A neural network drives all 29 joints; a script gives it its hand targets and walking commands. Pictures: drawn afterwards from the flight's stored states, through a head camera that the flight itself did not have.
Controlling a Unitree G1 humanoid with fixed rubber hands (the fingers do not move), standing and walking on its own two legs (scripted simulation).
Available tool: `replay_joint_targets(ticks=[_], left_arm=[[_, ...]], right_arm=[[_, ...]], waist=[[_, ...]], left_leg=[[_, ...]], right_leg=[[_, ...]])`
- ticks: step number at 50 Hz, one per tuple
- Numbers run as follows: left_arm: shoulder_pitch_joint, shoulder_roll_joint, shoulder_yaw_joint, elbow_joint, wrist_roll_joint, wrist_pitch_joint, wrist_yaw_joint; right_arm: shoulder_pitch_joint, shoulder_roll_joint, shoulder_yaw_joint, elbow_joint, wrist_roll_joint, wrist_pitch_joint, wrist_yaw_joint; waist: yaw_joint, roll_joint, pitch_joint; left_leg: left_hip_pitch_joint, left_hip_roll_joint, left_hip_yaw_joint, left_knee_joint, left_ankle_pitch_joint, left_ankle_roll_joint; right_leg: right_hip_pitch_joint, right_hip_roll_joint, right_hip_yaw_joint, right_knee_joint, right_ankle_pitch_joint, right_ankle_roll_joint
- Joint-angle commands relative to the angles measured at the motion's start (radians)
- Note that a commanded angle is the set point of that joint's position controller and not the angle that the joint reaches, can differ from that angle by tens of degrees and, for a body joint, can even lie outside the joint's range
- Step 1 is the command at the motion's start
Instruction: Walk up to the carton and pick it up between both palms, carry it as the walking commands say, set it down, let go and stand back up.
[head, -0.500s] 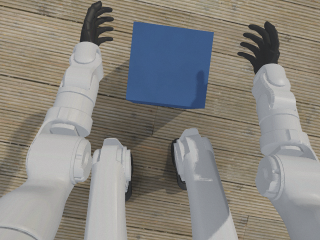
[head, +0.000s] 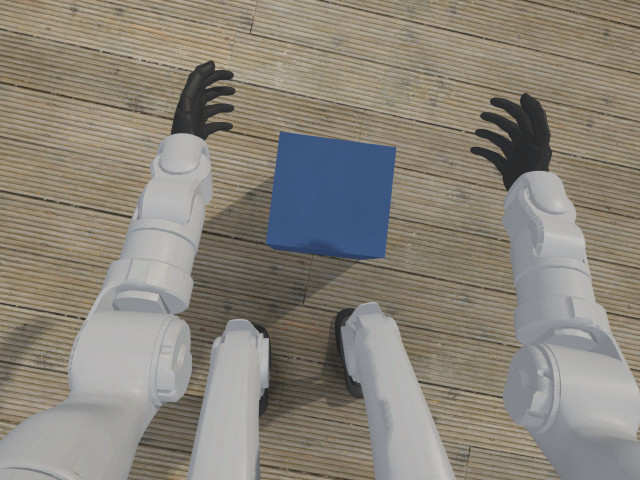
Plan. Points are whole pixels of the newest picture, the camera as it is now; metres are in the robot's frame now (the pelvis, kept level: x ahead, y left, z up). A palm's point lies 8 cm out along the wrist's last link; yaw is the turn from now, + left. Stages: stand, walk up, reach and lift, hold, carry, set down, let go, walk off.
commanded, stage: set down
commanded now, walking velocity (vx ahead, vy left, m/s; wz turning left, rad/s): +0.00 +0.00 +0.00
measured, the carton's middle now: (326, 205) +0.46 -0.08 -0.46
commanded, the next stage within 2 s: let go in 0.34 s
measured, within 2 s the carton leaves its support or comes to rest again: neither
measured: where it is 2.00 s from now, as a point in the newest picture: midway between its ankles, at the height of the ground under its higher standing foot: (305, 377)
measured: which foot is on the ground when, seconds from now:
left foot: down 0.00-1.00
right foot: down 0.00-1.00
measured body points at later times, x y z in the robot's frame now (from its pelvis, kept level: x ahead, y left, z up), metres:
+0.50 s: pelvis +0.04 -0.01 +0.10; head +0.30 -0.02 +0.46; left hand +0.50 +0.12 -0.02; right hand +0.43 -0.27 -0.02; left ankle +0.07 +0.12 -0.55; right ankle +0.09 -0.12 -0.55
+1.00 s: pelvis +0.09 -0.01 +0.18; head +0.19 +0.00 +0.62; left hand +0.34 +0.20 +0.09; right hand +0.28 -0.25 +0.10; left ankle +0.07 +0.12 -0.55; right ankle +0.09 -0.12 -0.55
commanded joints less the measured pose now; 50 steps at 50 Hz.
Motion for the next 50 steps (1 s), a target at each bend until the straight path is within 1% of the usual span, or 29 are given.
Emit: replay_joint_targets(ticks=[1, 10, 12, 15, 19, 22, 24, 27, 29, 31, 34, 38, 43, 45, 50], left_arm=[[-0.215, 0.052, 0.009, -0.100, 0.008, -0.024, -0.008], [-0.171, 0.026, 0.027, -0.080, 0.036, -0.039, -0.025], [-0.152, 0.014, 0.038, -0.048, 0.053, -0.047, -0.027], [-0.120, -0.007, 0.063, -0.032, 0.084, -0.057, -0.025], [-0.052, -0.031, 0.082, -0.045, 0.114, -0.062, -0.018], [0.027, -0.052, 0.078, -0.095, 0.126, -0.067, -0.006], [0.121, -0.072, 0.061, -0.153, 0.132, -0.071, 0.004], [0.310, -0.103, 0.021, -0.287, 0.128, -0.071, 0.024], [0.372, -0.088, 0.011, -0.396, 0.121, -0.070, 0.029], [0.432, -0.068, 0.002, -0.456, 0.116, -0.071, 0.024], [0.555, -0.062, -0.015, -0.468, 0.100, -0.087, 0.009], [0.714, -0.055, -0.020, -0.426, 0.077, -0.115, -0.019], [0.865, -0.006, -0.012, -0.357, 0.053, -0.149, -0.061], [0.919, 0.013, -0.020, -0.343, 0.042, -0.160, -0.077], [1.057, 0.045, -0.048, -0.362, 0.014, -0.175, -0.106]], right_arm=[[-0.157, -0.120, -0.024, -0.094, -0.013, -0.028, 0.009], [-0.115, -0.092, -0.051, -0.078, -0.066, -0.050, 0.022], [-0.098, -0.079, -0.052, -0.052, -0.085, -0.058, 0.026], [-0.075, -0.064, -0.055, -0.033, -0.117, -0.072, 0.034], [-0.029, -0.073, -0.061, -0.037, -0.160, -0.080, 0.044], [0.033, -0.086, -0.051, -0.065, -0.176, -0.083, 0.056], [0.107, -0.093, -0.032, -0.105, -0.180, -0.086, 0.066], [0.291, -0.110, 0.015, -0.191, -0.184, -0.086, 0.089], [0.375, -0.119, 0.044, -0.265, -0.166, -0.082, 0.103], [0.436, -0.118, 0.072, -0.326, -0.141, -0.080, 0.109], [0.556, -0.104, 0.128, -0.365, -0.101, -0.086, 0.118], [0.715, -0.077, 0.194, -0.369, -0.076, -0.104, 0.112], [0.864, -0.050, 0.247, -0.355, -0.064, -0.121, 0.082], [0.917, -0.045, 0.255, -0.366, -0.063, -0.125, 0.067], [1.041, -0.074, 0.265, -0.406, -0.069, -0.116, 0.045]], waist=[[-0.042, 0.053, -0.903], [-0.047, 0.058, -0.842], [-0.044, 0.054, -0.782], [-0.028, 0.045, -0.733], [-0.013, 0.035, -0.754], [-0.008, 0.026, -0.813], [-0.007, 0.019, -0.873], [-0.016, 0.004, -0.964], [-0.016, -0.005, -0.926], [-0.011, -0.017, -0.851], [0.009, -0.027, -0.722], [0.040, -0.050, -0.536], [0.073, -0.073, -0.289], [0.082, -0.078, -0.223], [0.097, -0.063, -0.115]], left_leg=[[0.560, -0.043, 0.099, -0.194, 0.197, -0.020], [0.715, -0.032, 0.076, -0.382, 0.256, -0.026], [0.712, -0.029, 0.070, -0.416, 0.263, -0.028], [0.718, -0.025, 0.063, -0.452, 0.298, -0.031], [0.749, -0.021, 0.060, -0.476, 0.374, -0.038], [0.805, -0.021, 0.057, -0.492, 0.447, -0.039], [0.860, -0.021, 0.055, -0.508, 0.499, -0.037], [0.961, -0.020, 0.050, -0.545, 0.577, -0.035], [0.985, -0.019, 0.047, -0.581, 0.568, -0.030], [0.971, -0.021, 0.051, -0.619, 0.520, -0.022], [0.974, -0.020, 0.059, -0.682, 0.442, -0.013], [1.024, -0.011, 0.066, -0.760, 0.358, -0.010], [1.137, 0.006, 0.075, -0.853, 0.285, 0.001], [1.208, 0.013, 0.076, -0.889, 0.288, 0.013], [1.422, 0.019, 0.065, -0.968, 0.383, 0.026]], right_leg=[[0.604, 0.023, -0.111, -0.209, 0.349, 0.042], [0.759, 0.023, -0.106, -0.386, 0.401, 0.039], [0.768, 0.020, -0.106, -0.414, 0.405, 0.040], [0.780, 0.021, -0.108, -0.440, 0.425, 0.036], [0.833, 0.024, -0.108, -0.464, 0.490, 0.031], [0.909, 0.028, -0.102, -0.476, 0.563, 0.027], [0.988, 0.029, -0.095, -0.480, 0.629, 0.025], [1.140, 0.028, -0.076, -0.503, 0.736, 0.015], [1.220, 0.021, -0.053, -0.538, 0.752, 0.010], [1.311, 0.011, -0.031, -0.575, 0.749, 0.009], [1.429, -0.003, -0.006, -0.632, 0.720, 0.009], [1.516, -0.015, 0.010, -0.712, 0.651, 0.013], [1.554, -0.021, 0.019, -0.819, 0.536, 0.023], [1.579, -0.020, 0.019, -0.856, 0.517, 0.026], [1.641, -0.004, 0.005, -0.937, 0.538, 0.024]])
